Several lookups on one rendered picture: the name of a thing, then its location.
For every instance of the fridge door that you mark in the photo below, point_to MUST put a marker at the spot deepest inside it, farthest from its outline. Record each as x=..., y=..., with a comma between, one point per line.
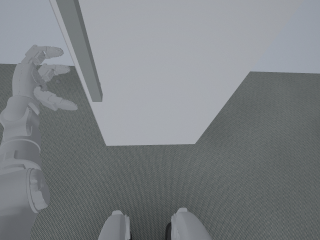
x=167, y=67

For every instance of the left robot thigh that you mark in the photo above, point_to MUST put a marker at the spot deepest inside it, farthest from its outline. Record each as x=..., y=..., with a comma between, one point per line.
x=116, y=227

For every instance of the handle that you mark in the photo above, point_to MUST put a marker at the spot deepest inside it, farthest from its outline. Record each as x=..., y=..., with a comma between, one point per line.
x=74, y=23

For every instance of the robot left forearm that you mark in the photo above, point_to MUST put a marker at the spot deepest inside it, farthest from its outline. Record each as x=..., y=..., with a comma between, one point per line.
x=21, y=142

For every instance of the left robot hand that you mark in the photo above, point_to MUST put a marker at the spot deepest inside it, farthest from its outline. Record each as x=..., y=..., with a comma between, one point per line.
x=26, y=78

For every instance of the robot thigh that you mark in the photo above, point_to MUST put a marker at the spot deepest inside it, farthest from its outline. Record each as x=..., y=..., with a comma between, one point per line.
x=116, y=227
x=186, y=226

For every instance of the right robot thigh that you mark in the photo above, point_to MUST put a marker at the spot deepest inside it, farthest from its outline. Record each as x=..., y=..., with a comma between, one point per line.
x=186, y=226

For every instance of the left robot upper arm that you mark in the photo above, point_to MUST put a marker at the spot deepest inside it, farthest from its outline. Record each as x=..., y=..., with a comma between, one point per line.
x=23, y=194

